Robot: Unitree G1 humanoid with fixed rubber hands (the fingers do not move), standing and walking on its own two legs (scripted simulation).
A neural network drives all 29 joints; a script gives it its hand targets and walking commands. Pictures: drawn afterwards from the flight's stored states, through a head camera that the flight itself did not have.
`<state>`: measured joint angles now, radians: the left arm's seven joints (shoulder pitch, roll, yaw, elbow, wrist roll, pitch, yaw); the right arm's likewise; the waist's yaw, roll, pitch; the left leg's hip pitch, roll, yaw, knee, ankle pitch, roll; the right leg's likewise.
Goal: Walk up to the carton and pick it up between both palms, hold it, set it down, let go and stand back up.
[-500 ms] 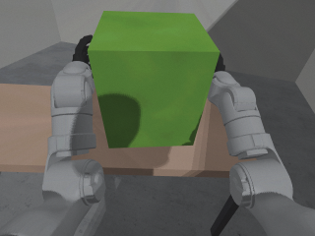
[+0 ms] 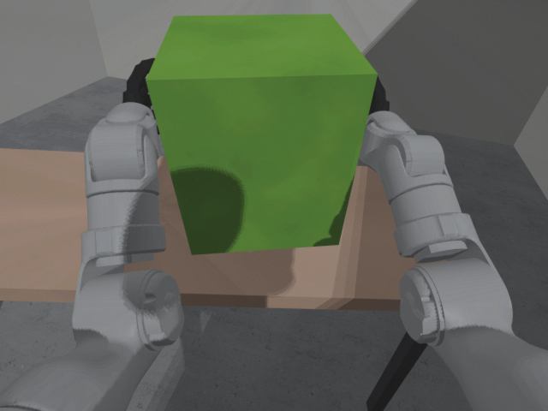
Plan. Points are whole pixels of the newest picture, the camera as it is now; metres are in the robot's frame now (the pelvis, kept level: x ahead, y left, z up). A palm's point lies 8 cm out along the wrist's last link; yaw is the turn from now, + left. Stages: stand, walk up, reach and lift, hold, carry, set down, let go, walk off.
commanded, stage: hold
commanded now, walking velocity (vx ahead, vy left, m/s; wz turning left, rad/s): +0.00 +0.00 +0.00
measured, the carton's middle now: (260, 136) +0.39 +0.02 +0.26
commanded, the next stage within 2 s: none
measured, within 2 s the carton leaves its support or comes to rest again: neither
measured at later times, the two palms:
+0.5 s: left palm (140, 115) +0.37 +0.17 +0.29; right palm (373, 125) +0.38 -0.13 +0.29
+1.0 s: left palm (139, 115) +0.37 +0.17 +0.29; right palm (372, 125) +0.38 -0.13 +0.29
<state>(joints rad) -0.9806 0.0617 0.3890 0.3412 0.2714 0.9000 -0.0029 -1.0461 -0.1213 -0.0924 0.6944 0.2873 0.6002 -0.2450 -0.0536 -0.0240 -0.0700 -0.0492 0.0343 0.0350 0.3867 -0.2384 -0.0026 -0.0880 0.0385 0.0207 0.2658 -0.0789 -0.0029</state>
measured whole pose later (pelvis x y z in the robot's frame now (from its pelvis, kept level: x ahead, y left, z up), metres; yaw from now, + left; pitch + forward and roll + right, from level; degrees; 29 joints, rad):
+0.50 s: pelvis +0.00 +0.00 +0.00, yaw +0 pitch -6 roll -1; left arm -0.98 0.06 0.37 0.33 0.27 0.90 -0.01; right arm -1.01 -0.12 -0.09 0.63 0.30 0.62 -0.26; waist -0.05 -0.02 -0.08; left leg -0.05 0.03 0.03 0.39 -0.24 0.00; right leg -0.08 0.04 0.02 0.26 -0.08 0.00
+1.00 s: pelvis +0.00 +0.00 +0.00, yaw +0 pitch -6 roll -1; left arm -0.98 0.06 0.37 0.33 0.27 0.90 -0.01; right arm -1.01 -0.12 -0.09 0.64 0.30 0.62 -0.26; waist -0.05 -0.02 -0.08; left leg -0.05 0.03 0.03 0.39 -0.24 0.00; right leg -0.08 0.04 0.02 0.26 -0.08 0.00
